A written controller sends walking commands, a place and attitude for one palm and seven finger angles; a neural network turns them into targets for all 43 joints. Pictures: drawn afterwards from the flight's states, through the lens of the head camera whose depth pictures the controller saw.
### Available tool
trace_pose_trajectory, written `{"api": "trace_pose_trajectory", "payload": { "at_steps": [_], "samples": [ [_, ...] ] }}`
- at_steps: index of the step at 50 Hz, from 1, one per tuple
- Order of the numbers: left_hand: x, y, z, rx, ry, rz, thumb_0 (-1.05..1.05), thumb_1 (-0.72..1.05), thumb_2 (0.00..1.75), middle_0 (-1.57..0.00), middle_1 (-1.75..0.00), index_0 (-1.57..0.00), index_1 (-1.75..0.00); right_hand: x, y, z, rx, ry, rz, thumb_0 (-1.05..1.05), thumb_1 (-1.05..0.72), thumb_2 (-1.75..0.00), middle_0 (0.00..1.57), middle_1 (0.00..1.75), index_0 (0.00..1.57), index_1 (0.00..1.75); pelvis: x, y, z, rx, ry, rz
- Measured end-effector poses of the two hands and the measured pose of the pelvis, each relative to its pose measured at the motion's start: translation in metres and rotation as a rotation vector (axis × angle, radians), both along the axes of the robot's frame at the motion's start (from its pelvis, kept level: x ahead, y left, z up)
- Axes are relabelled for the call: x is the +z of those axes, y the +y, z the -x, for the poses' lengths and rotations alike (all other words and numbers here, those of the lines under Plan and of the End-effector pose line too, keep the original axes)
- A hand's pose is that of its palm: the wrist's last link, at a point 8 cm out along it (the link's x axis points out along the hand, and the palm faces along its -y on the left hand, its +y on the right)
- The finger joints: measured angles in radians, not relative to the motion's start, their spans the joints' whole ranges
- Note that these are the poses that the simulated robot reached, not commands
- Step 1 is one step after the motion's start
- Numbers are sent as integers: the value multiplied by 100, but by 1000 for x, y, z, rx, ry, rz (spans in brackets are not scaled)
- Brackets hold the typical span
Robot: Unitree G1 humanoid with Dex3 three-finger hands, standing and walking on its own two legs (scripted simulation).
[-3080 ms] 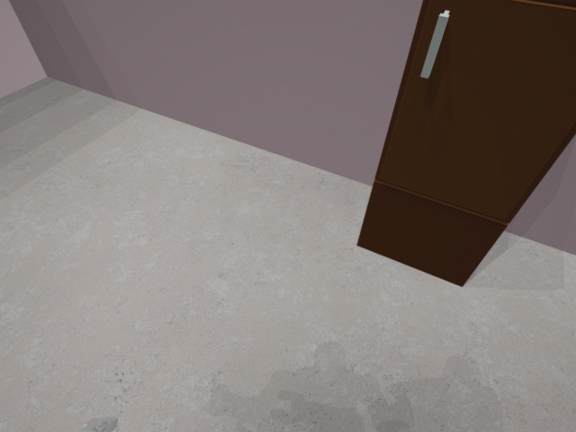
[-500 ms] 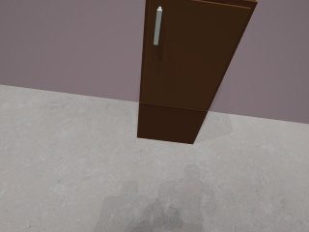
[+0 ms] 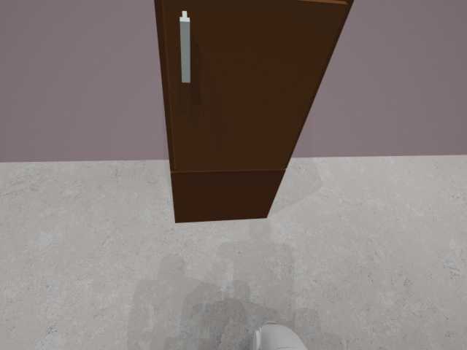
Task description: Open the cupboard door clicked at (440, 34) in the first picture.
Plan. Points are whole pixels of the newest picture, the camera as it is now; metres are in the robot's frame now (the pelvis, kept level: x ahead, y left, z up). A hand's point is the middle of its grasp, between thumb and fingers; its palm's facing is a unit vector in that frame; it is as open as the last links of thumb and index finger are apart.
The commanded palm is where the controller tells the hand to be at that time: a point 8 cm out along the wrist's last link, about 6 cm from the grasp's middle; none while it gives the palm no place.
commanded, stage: take the last steps up to it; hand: left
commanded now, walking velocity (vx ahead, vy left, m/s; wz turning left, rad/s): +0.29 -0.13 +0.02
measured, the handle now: (185, 48) +0.72 +0.12 +0.14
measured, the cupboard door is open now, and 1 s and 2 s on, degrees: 0 0 0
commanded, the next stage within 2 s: come to a stop and stand still in 0.22 s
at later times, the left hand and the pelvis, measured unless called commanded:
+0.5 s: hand (160, 312) +0.23 +0.13 -0.18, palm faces +0.06 -0.98 -0.21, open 7.2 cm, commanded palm none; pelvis +0.21 -0.04 -0.01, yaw +1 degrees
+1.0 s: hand (159, 305) +0.24 +0.14 -0.19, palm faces +0.03 -0.96 -0.29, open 7.4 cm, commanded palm none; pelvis +0.18 -0.07 -0.04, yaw +0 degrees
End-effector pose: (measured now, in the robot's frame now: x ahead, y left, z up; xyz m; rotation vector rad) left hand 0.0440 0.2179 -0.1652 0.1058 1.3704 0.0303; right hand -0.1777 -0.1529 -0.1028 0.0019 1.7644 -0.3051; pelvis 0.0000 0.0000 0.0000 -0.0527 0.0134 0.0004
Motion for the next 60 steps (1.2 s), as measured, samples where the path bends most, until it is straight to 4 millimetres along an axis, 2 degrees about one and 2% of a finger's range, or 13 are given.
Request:
{"api": "trace_pose_trajectory", "payload": {
  "at_steps": [6, 11, 14, 17, 22, 26, 30, 33, 38, 44, 49, 54, 60],
  "samples": [
    [-4, -32, -100, -58, -96, 15, 0, 93, 90, -19, -30, -20, -30, -2, 3, -29, -48, 99, -61, 0, -91, -90, 20, 30, 20, 30, -11, -18, -53, -3, 9, 2],
    [-7, -56, -162, -31, -201, -1, 0, 92, 90, -19, -30, -20, -30, -23, -33, -94, -50, 90, -68, 0, -91, -90, 20, 30, 20, 30, -23, -40, -108, -4, -3, -15],
    [2, -55, -174, 55, -220, -32, -1, 93, 90, -20, -30, -21, -30, -35, -68, -170, 18, -34, -34, 1, -91, -90, 20, 30, 20, 30, -16, -48, -133, 18, -13, -15],
    [15, -42, -181, 79, -216, -96, -4, 95, 90, -20, -30, -21, -30, -43, -100, -262, 112, -208, 9, 1, -91, -90, 20, 30, 20, 30, -9, -52, -156, 30, -10, -19],
    [22, -37, -178, 71, -109, -130, -3, 94, 90, -19, -30, -20, -30, -43, -127, -403, 210, -478, 70, 1, -93, -90, 19, 30, 20, 30, -5, -48, -188, 28, -9, -24],
    [16, -38, -173, 106, -36, -114, -1, 93, 90, -19, -30, -20, -30, -41, -122, -478, 265, -583, 75, 0, -94, -90, 19, 30, 19, 30, -9, -40, -211, 17, -27, -27],
    [1, -33, -172, 148, 27, -95, 0, 91, 90, -20, -30, -20, -30, -42, -107, -523, 307, -620, 71, 0, -93, -90, 19, 30, 19, 30, -18, -32, -231, 14, -49, -35],
    [0, -27, -178, 152, 41, -103, 0, 91, 90, -20, -30, -20, -30, -38, -98, -530, 314, -628, 59, 0, -92, -90, 19, 30, 20, 30, -16, -32, -231, 3, -53, -40],
    [10, -17, -198, 139, -22, -131, 0, 91, 90, -20, -30, -20, -30, -35, -102, -513, 307, -585, 55, 0, -92, -90, 20, 30, 20, 30, -9, -39, -219, 6, -47, -26],
    [18, -20, -203, 121, -103, -174, 0, 91, 90, -19, -30, -20, -30, -42, -131, -488, 286, -579, 55, 0, -92, -90, 20, 30, 20, 30, -13, -58, -201, 7, -39, -32],
    [6, -32, -193, 47, -177, -207, 0, 91, 90, -19, -30, -20, -30, -65, -162, -467, 252, -650, 74, 0, -92, -90, 20, 30, 20, 30, -40, -68, -186, 1, -63, -52],
    [-1, -40, -186, 14, -224, -183, 0, 90, 90, -20, -30, -21, -30, -72, -162, -426, 189, -685, 91, 0, -92, -90, 19, 30, 20, 30, -48, -63, -175, -3, -128, -48],
    [6, -52, -175, 19, -283, -156, 0, 91, 90, -20, -30, -21, -30, -83, -152, -347, 181, -573, 41, 0, -91, -90, 19, 30, 20, 30, -45, -71, -144, 9, -109, -41]
  ]
}}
